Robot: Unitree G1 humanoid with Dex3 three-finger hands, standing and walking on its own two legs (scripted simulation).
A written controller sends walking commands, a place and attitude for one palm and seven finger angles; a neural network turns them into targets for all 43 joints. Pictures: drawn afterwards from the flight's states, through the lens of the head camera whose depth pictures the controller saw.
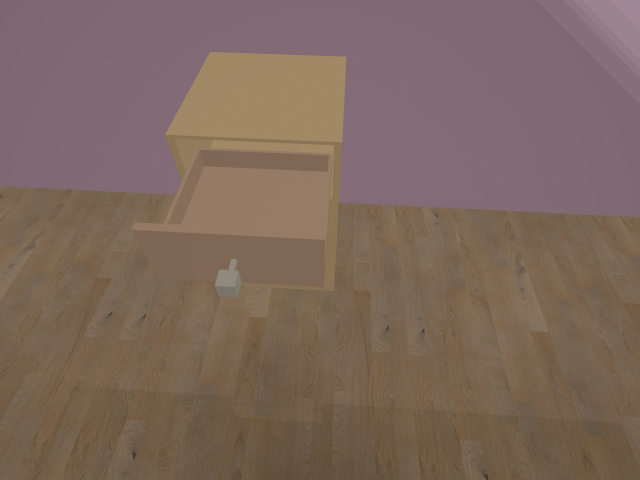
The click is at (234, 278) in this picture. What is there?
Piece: drawer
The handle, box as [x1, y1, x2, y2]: [215, 259, 241, 297]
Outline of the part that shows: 236,259 231,259 229,268 227,270 219,270 215,287 219,296 237,297 241,281 238,271 235,269 237,262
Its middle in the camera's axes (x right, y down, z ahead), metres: -0.19 +0.08 +0.81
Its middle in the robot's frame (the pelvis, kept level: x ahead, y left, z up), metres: +0.52 +0.22 -0.20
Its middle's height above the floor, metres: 0.58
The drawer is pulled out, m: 0.30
